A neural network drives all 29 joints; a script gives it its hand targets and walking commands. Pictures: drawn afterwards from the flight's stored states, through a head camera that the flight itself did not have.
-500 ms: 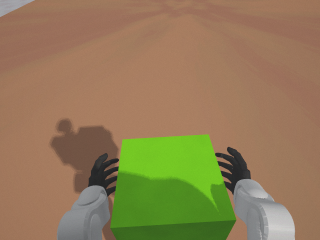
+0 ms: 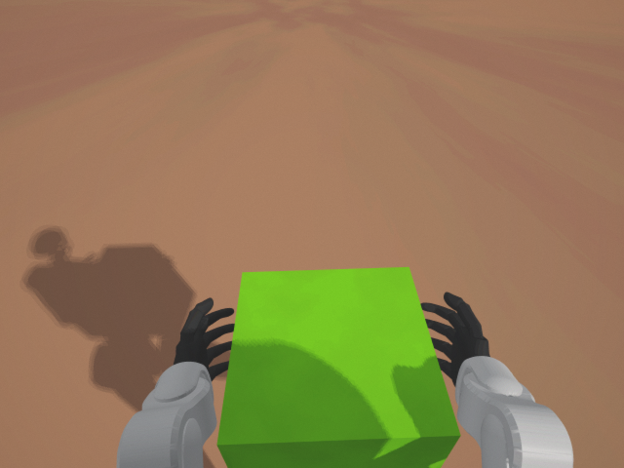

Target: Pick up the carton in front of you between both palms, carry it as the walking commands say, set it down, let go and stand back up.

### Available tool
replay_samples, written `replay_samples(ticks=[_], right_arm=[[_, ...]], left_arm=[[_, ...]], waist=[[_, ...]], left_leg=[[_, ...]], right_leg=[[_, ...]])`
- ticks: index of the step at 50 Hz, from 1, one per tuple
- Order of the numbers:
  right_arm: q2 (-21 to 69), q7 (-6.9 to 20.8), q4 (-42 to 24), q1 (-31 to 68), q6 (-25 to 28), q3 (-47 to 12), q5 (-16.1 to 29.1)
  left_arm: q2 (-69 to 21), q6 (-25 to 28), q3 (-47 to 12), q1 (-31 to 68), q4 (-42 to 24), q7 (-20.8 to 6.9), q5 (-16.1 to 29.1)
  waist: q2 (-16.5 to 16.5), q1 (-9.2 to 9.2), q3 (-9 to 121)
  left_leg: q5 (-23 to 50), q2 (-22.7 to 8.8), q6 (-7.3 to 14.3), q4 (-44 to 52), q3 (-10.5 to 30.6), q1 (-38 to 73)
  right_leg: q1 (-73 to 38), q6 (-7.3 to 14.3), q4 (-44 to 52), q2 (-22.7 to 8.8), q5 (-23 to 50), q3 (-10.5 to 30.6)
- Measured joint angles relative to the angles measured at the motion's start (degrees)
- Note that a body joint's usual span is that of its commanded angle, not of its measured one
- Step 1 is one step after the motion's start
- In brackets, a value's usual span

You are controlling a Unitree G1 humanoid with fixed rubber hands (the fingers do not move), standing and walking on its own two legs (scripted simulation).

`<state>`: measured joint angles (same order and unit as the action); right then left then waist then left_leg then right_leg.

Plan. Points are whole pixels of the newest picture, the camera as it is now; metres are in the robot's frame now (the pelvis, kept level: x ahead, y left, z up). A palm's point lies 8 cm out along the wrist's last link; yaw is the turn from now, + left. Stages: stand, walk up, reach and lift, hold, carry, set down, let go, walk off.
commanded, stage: carry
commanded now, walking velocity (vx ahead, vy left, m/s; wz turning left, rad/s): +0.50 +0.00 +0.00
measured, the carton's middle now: (329, 394) +0.23 -0.01 -0.02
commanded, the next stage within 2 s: none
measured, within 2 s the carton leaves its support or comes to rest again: neither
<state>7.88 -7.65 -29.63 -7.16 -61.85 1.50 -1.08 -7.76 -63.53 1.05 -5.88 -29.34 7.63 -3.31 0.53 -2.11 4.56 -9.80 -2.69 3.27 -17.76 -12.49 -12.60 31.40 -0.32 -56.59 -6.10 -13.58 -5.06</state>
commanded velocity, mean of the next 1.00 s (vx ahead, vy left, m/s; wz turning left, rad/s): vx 0.45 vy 0.00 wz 0.00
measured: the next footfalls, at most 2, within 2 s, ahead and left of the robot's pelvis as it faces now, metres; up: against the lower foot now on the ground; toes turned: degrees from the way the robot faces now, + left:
right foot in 0.26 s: +0.38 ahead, -0.13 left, +0.00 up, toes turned -10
left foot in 0.78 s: +0.73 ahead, +0.10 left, +0.00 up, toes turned +13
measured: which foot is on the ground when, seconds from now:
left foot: down 0.00-0.30, up 0.32-0.76, down 0.78-1.00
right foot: up 0.00-0.24, down 0.26-0.78, up 0.80-1.00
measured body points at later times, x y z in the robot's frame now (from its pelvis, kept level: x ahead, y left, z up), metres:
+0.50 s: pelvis +0.34 -0.05 +0.00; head +0.35 -0.07 +0.45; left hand +0.56 +0.12 +0.08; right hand +0.59 -0.18 +0.07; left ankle +0.32 +0.11 -0.67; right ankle +0.34 -0.12 -0.75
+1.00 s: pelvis +0.68 +0.02 +0.00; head +0.70 +0.04 +0.45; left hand +0.92 +0.17 +0.05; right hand +0.91 -0.13 +0.06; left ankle +0.69 +0.09 -0.75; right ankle +0.63 -0.12 -0.67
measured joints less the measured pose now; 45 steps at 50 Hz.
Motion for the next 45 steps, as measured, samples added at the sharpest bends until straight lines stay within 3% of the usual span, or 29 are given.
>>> replay_samples(ticks=[6,12,14,15,17,18,20,23,27,31,36,39,41,43,45], right_arm=[[-0.11,0.08,-2.14,-0.03,-0.23,-0.59,0.49],[-0.17,-0.63,-4.77,0.44,-2.65,-0.76,1.01],[-0.20,-1.01,-5.09,1.02,-3.43,-0.16,1.07],[-0.09,-1.12,-4.45,1.55,-3.71,0.48,1.02],[-0.11,-1.33,-3.33,2.30,-4.36,1.07,0.96],[-0.12,-1.35,-3.10,2.39,-4.60,0.97,0.84],[-0.14,-1.20,-3.04,2.26,-4.62,0.47,0.51],[-0.16,-0.60,-3.28,2.20,-3.78,-0.30,-0.01],[-0.20,-0.30,-4.40,1.94,-2.84,-0.82,-0.45],[-0.20,-0.64,-5.83,1.57,-3.26,-0.77,-0.35],[-0.15,-1.04,-5.82,0.94,-4.48,-0.43,-0.02],[-0.15,-0.91,-4.51,1.20,-4.63,-0.37,0.27],[-0.15,-0.69,-1.08,2.18,-3.57,-0.47,0.20],[-0.17,-0.52,1.12,2.78,-2.94,-0.33,0.12],[-0.07,-0.05,1.33,1.99,-2.13,-0.18,0.04]], left_arm=[[-0.01,-0.40,-0.03,-0.87,-3.27,0.47,0.42],[-0.02,-2.40,0.60,-0.43,-5.60,1.33,2.05],[-0.01,-2.50,0.64,0.60,-4.62,1.39,2.52],[0.04,-2.31,0.65,1.46,-3.14,1.41,2.59],[0.14,-2.38,0.85,2.45,-1.10,1.43,2.76],[0.10,-2.43,1.02,2.34,-0.87,1.43,2.83],[-0.04,-2.19,1.19,1.42,-1.31,1.36,2.79],[-0.12,-1.42,1.29,0.47,-2.50,1.22,2.59],[-0.11,-0.76,1.23,0.32,-3.76,0.71,2.69],[-0.06,-0.97,0.96,0.53,-4.33,0.50,2.76],[-0.03,-2.11,0.64,0.37,-3.74,0.37,2.51],[-0.06,-2.64,0.72,-0.03,-3.54,0.49,2.02],[-0.05,-2.58,1.64,0.61,-1.73,0.52,1.59],[-0.02,-2.40,1.98,0.99,-0.29,0.53,1.20],[-0.07,-1.83,1.49,0.59,0.05,0.40,0.73]], waist=[[0.04,0.87,2.26],[-0.62,1.31,2.84],[-2.17,1.74,2.30],[-3.06,2.16,1.88],[-2.64,2.85,0.57],[-2.21,3.00,-0.14],[-1.69,3.29,-1.14],[-1.15,3.66,-1.61],[-0.91,3.45,-0.44],[-1.08,2.77,1.00],[-1.11,2.36,1.79],[-0.18,2.57,1.23],[2.11,1.55,0.34],[1.74,1.01,-1.07],[1.03,0.74,-2.26]], left_leg=[[-3.71,0.60,-1.85,6.17,0.70,10.29],[-12.42,0.09,-5.26,4.89,1.55,19.26],[-18.33,-2.28,-5.95,-4.63,1.73,18.36],[-17.64,-3.88,-5.50,-14.55,2.70,14.62],[-16.03,-3.05,-4.45,-35.49,7.54,4.47],[-14.81,-2.36,-3.67,-42.90,8.86,-0.27],[-11.00,-2.18,-2.53,-48.96,9.43,-7.87],[-5.39,-3.07,-2.28,-46.06,8.86,-15.62],[0.19,-4.32,-3.72,-35.92,7.79,-21.52],[4.99,-4.49,-4.55,-24.43,5.94,-23.24],[8.90,-2.79,-3.31,-13.12,2.24,-20.83],[7.55,-0.80,-1.88,-8.85,-0.45,-15.83],[4.71,0.61,1.06,-13.13,-1.57,-15.42],[1.52,0.43,2.13,-13.39,-1.65,-13.71],[1.55,0.41,1.45,-9.78,-1.43,-10.35]], right_leg=[[2.83,-0.93,18.17,-0.81,8.46,-2.60],[-1.10,0.99,28.01,1.12,10.56,-6.86],[-3.71,2.56,28.06,2.76,9.55,-8.56],[-3.52,3.91,25.24,3.14,7.69,-9.20],[-4.92,5.36,24.06,2.95,4.27,-9.44],[-6.49,5.06,25.48,2.88,4.03,-9.38],[-10.14,4.88,29.51,3.13,3.99,-9.24],[-15.49,4.59,35.22,3.51,3.96,-8.59],[-22.23,3.66,41.18,3.95,2.81,-7.78],[-29.00,2.26,45.08,4.18,0.19,-7.23],[-37.43,-0.54,46.78,4.03,-5.63,-6.84],[-40.06,-2.43,40.54,2.48,-12.37,-6.22],[-34.33,-2.06,22.93,-0.70,-13.99,-4.85],[-23.95,-1.10,1.86,0.77,-11.93,0.26],[-15.22,0.26,-8.97,1.88,-9.06,1.85]])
